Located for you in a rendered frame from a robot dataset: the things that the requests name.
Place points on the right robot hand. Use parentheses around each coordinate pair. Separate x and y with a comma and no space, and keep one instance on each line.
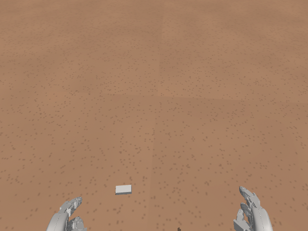
(257,216)

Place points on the small box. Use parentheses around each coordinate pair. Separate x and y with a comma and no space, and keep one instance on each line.
(123,189)

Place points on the left robot hand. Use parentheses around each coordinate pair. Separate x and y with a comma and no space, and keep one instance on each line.
(60,221)

